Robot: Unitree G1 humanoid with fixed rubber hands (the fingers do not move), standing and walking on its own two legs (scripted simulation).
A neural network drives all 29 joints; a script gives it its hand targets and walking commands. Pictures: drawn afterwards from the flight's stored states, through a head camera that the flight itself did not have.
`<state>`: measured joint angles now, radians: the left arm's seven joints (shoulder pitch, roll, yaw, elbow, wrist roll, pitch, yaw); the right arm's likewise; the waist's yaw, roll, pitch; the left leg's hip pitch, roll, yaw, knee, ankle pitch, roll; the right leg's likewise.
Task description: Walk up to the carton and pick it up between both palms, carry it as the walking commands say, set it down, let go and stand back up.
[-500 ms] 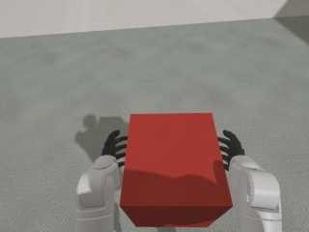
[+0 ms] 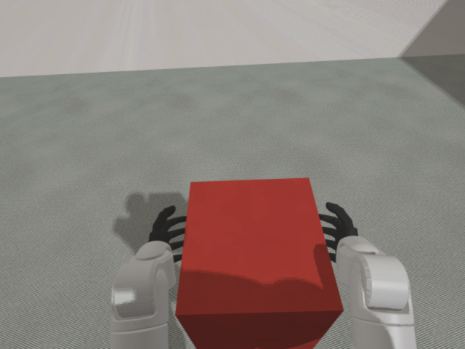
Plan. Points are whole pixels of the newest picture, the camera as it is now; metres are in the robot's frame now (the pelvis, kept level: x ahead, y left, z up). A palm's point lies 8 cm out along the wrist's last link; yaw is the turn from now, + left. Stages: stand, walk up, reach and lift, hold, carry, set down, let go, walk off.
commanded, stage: carry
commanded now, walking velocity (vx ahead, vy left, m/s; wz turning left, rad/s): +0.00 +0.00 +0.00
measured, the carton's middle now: (252, 271) +0.28 -0.01 +0.02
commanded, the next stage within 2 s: none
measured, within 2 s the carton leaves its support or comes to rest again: neither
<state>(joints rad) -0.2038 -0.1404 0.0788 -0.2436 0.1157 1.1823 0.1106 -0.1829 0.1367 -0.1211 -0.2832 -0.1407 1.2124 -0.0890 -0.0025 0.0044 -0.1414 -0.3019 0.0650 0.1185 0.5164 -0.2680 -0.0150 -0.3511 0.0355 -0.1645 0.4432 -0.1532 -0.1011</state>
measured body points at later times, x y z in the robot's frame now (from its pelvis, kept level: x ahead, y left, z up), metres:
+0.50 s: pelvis +0.01 +0.01 +0.00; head -0.02 +0.01 +0.45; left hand +0.30 +0.15 +0.09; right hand +0.30 -0.14 +0.09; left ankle +0.01 +0.13 -0.74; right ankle +0.06 -0.05 -0.74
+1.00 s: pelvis +0.03 +0.02 +0.00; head +0.01 +0.01 +0.45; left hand +0.32 +0.16 +0.08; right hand +0.32 -0.14 +0.08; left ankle +0.01 +0.13 -0.74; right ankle +0.06 -0.05 -0.74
